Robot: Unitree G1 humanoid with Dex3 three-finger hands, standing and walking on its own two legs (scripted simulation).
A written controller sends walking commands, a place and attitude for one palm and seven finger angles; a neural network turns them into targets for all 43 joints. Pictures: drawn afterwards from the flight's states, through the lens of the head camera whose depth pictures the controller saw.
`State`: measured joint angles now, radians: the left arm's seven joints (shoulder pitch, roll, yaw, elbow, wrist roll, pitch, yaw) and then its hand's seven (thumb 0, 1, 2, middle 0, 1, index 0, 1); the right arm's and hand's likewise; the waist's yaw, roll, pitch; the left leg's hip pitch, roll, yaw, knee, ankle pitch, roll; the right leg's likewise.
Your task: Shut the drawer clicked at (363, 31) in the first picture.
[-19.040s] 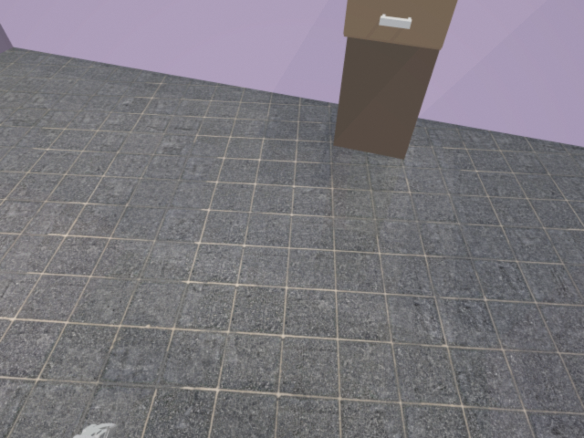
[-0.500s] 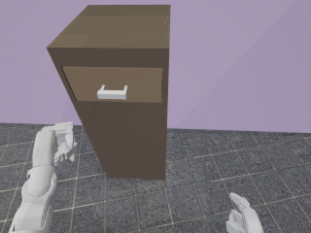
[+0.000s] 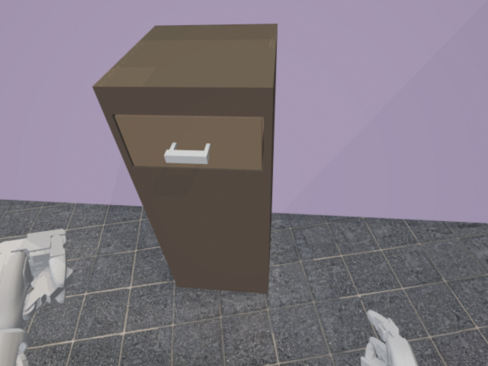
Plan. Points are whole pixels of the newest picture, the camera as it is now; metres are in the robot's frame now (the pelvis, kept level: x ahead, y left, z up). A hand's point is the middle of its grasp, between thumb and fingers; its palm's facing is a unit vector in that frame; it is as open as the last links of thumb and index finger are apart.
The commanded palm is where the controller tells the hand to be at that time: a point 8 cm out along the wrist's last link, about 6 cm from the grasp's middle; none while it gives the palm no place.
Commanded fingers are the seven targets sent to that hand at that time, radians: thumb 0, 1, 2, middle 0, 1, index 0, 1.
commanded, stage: draw the hand back to the body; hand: left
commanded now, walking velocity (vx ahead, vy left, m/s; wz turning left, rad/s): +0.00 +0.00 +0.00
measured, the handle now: (189, 151) +0.58 +0.22 +0.03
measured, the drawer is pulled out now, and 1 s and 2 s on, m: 0.00 0.00 0.00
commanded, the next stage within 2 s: step back with the hand held close in 0.08 s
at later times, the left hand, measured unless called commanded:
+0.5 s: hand (74, 273) +0.18 +0.24 +0.15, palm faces +0.30 -0.82 -0.49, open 3.3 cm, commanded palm +0.12 +0.29 +0.17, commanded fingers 0.00 0.90 0.90 -1.40 -1.60 -1.40 -1.60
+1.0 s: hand (29, 326) +0.11 +0.25 +0.16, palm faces +0.37 -0.81 -0.46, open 3.3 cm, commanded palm +0.05 +0.30 +0.17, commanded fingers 0.00 0.90 0.90 -1.40 -1.60 -1.40 -1.60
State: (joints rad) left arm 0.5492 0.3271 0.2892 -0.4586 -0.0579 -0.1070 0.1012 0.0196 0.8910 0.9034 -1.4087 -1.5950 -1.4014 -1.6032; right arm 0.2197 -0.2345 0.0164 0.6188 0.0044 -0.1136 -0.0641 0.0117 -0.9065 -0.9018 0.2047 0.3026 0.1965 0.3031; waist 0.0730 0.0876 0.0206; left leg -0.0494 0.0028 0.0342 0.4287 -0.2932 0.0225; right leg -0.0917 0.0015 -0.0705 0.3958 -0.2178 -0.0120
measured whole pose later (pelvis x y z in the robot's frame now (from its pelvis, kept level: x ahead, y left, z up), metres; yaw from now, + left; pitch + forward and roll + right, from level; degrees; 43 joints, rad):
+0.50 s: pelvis -0.02 +0.01 +0.00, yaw -1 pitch +1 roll -1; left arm 0.61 0.36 0.33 -0.49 -0.04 -0.18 0.10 0.02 0.89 0.90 -1.41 -1.59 -1.40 -1.60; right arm 0.19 -0.24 -0.02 0.57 0.00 -0.02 -0.07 0.01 -0.91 -0.90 0.21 0.30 0.20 0.30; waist 0.00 0.05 0.03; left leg -0.20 -0.01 0.05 0.44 -0.26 0.04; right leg -0.24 -0.02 -0.05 0.41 -0.18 0.00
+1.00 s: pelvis -0.08 +0.02 -0.02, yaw +0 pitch +0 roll -1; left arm 0.60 0.37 0.36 -0.59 -0.01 -0.24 0.14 0.02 0.89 0.90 -1.41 -1.59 -1.40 -1.60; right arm 0.22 -0.22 0.00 0.55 0.00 -0.07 -0.07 0.01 -0.90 -0.90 0.21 0.30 0.20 0.30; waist 0.00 0.01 0.02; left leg -0.38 -0.01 0.04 0.61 -0.25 0.06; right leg -0.39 -0.02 -0.06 0.51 -0.14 0.01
